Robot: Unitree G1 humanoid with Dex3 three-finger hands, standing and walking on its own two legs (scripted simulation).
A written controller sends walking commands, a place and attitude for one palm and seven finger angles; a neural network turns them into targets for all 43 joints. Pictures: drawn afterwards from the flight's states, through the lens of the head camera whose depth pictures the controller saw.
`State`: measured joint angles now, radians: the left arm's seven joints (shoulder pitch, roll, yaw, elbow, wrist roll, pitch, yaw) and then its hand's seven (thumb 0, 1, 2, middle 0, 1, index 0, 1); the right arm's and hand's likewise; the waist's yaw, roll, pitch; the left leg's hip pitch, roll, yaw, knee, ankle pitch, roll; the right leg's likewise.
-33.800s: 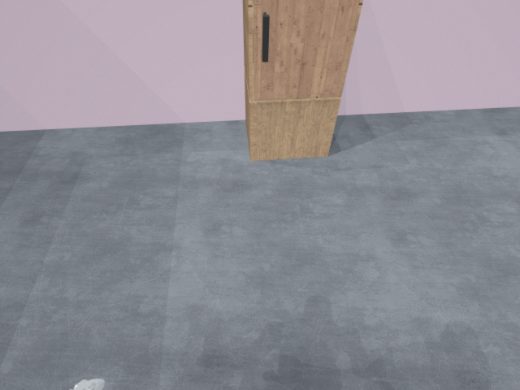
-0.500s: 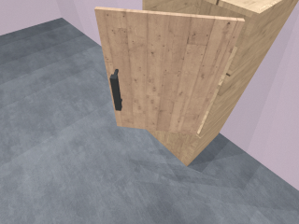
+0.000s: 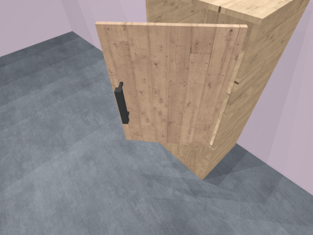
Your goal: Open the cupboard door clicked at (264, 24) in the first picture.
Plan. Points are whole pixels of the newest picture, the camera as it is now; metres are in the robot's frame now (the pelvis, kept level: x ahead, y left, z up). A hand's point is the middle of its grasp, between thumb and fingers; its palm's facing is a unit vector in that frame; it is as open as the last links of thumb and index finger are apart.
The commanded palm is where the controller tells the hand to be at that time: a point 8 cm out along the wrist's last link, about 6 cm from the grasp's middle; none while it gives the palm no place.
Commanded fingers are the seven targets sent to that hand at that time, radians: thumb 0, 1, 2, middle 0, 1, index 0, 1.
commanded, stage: look again from close up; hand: left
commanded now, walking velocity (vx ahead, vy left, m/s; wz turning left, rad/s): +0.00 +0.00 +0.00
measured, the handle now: (123, 103) +0.59 +0.17 -0.05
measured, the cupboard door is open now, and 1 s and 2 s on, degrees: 40 40 40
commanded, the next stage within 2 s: raise the hand with hooked fingers in 0.44 s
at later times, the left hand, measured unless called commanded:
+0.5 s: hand out of the picture +0.05 +0.16 -0.17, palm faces +0.01 -0.97 -0.23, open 7.3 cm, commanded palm none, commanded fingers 0.00 0.90 0.90 -0.20 -0.30 -0.20 -0.30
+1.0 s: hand (92, 226) +0.16 +0.19 -0.08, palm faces -0.01 -1.00 +0.04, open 8.8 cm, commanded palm +0.15 +0.24 -0.06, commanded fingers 0.00 0.34 0.66 -0.24 -0.66 -0.24 -0.66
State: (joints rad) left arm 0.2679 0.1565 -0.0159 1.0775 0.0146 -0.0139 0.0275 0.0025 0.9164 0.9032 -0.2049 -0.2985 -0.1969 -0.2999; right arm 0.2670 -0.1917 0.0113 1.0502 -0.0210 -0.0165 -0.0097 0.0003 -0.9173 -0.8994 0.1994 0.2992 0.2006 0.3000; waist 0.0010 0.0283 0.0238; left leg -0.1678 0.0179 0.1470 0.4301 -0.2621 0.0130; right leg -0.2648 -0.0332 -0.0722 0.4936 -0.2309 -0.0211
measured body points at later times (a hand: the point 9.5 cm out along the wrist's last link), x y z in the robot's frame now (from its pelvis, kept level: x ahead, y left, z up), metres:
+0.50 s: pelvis +0.03 -0.02 +0.00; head +0.05 -0.04 +0.45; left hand +0.05 +0.21 -0.15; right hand +0.02 -0.24 -0.17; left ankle -0.02 +0.11 -0.74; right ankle +0.02 -0.10 -0.74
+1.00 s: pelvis -0.03 -0.01 -0.10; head +0.04 +0.01 +0.35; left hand +0.16 +0.24 -0.08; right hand +0.23 -0.25 -0.11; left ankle -0.02 +0.12 -0.74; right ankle +0.02 -0.10 -0.74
